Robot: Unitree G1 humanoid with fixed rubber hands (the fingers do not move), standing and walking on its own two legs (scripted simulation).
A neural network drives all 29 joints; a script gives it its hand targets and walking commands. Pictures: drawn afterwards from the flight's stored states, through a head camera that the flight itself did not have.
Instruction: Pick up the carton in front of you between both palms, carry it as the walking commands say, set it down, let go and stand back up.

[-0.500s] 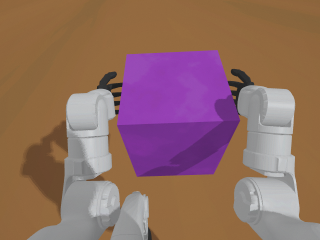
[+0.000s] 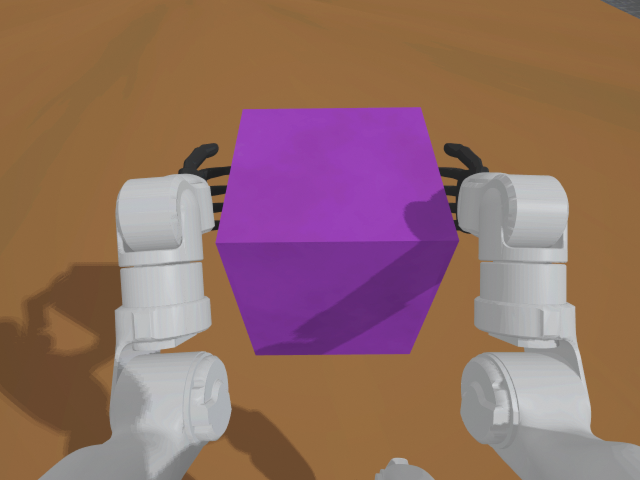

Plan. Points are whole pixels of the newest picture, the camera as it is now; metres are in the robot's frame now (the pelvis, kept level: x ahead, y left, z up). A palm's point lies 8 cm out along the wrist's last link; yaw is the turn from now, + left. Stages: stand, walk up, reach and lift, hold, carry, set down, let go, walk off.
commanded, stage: carry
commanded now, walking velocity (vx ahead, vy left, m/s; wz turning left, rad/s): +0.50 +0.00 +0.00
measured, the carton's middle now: (332, 240) +0.39 +0.00 +0.11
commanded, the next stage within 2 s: none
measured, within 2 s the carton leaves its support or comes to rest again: neither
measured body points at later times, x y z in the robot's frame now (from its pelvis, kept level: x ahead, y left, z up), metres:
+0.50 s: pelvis +0.27 +0.00 +0.01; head +0.29 -0.01 +0.46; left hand +0.63 +0.16 +0.12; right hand +0.65 -0.15 +0.12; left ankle +0.40 +0.13 -0.70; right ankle +0.18 -0.10 -0.73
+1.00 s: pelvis +0.58 +0.00 +0.00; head +0.56 +0.00 +0.45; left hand +0.87 +0.14 +0.10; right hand +0.86 -0.16 +0.10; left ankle +0.43 +0.11 -0.73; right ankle +0.71 -0.10 -0.73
